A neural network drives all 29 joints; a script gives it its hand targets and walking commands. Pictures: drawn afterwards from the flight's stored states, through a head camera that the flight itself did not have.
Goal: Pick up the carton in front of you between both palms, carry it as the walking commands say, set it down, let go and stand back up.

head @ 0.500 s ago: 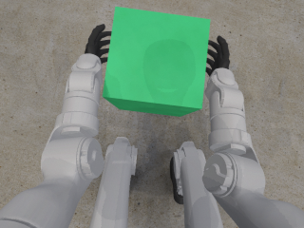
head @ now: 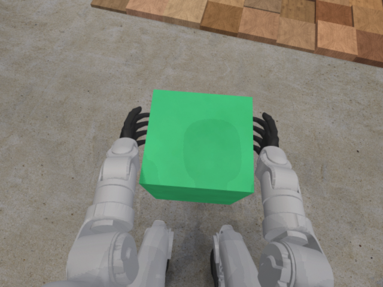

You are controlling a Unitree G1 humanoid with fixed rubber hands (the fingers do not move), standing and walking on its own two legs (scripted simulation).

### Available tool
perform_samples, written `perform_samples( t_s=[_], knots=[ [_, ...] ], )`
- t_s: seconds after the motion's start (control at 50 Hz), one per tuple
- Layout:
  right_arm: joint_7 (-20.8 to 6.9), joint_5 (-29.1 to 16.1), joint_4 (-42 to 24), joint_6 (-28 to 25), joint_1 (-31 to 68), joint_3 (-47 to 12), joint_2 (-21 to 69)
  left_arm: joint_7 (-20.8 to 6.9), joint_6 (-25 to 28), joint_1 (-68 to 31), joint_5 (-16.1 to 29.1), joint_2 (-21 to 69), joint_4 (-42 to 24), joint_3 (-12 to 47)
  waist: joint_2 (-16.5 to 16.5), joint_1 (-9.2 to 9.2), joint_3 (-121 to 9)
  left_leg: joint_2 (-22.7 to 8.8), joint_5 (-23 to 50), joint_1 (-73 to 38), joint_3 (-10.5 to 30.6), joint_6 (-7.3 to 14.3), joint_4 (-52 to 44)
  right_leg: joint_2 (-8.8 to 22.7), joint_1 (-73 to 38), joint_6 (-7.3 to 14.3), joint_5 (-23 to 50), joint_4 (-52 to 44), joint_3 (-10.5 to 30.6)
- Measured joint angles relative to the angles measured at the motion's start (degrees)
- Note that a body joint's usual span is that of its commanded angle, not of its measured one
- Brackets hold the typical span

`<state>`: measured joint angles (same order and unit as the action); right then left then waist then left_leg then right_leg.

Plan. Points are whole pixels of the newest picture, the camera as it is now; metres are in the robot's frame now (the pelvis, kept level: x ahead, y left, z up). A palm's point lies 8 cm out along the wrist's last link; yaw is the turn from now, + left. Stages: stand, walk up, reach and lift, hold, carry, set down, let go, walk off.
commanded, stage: reach and lift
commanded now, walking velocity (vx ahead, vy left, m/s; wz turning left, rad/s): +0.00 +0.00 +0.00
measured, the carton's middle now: (197, 155) +0.41 +0.01 -0.11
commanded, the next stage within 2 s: hold in 1.72 s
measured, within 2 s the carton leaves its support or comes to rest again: neither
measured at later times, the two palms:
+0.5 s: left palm (110, 130) +0.36 +0.15 +0.12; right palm (310, 134) +0.37 -0.15 +0.12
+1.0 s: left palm (93, 125) +0.33 +0.15 +0.18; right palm (340, 127) +0.35 -0.15 +0.18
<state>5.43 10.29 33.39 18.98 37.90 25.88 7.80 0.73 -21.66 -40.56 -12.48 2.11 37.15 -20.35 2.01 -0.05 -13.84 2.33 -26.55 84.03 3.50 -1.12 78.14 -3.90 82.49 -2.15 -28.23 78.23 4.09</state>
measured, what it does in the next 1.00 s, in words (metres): rises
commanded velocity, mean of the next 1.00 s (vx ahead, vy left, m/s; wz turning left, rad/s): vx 0.00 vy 0.00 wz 0.00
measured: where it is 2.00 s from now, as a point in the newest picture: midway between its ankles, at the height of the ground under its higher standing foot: (189, 283)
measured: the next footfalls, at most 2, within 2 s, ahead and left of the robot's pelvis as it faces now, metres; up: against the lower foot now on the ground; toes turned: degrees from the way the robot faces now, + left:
none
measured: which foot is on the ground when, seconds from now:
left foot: down 0.00-1.00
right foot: down 0.00-1.00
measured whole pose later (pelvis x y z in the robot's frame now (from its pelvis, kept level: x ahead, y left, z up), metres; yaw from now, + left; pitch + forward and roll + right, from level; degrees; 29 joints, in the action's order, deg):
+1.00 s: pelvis +0.04 -0.01 +0.15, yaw +1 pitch -4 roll +0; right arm -0.2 18.1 24.1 33.2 20.6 20.1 10.3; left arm -0.9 -35.6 -19.3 -18.0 9.7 22.7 -18.0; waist 0.6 0.3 0.8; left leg 1.2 -11.6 11.5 4.2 -0.7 27.1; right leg -1.4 10.5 -0.4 -13.4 27.9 5.0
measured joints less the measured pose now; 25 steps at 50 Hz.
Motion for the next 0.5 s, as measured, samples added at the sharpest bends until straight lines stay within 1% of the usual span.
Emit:
perform_samples(
  t_s=[0.28,0.4,0.5],
  knots=[
    [-1.19,1.13,-1.94,-0.19,-10.85,-3.45,1.52,0.03,0.54,12.38,-0.02,2.96,-3.8,1.7,-0.4,0.09,2.58,-0.33,4.0,-25.37,0.36,0.07,-18.79,0.95,-25.08,1.06,3.93,-18.34,0.27],
    [-1.6,1.74,-3.68,1.35,-15.27,-5.13,2.01,0.04,-0.77,17.35,-0.1,4.03,-6.09,2.75,-0.67,0.35,4.18,-0.67,6.4,-37.68,0.45,0.1,-27.94,1.26,-37.24,1.44,6.35,-27.35,0.47],
    [-2.01,2.28,-5.71,3.79,-18.48,-6.84,2.17,-0.01,-3.12,21.01,-0.18,4.79,-8.72,3.68,-0.91,0.58,5.69,-0.95,8.67,-48.28,0.52,0.13,-35.72,1.54,-47.75,1.66,8.64,-35.03,0.64]
  ],
)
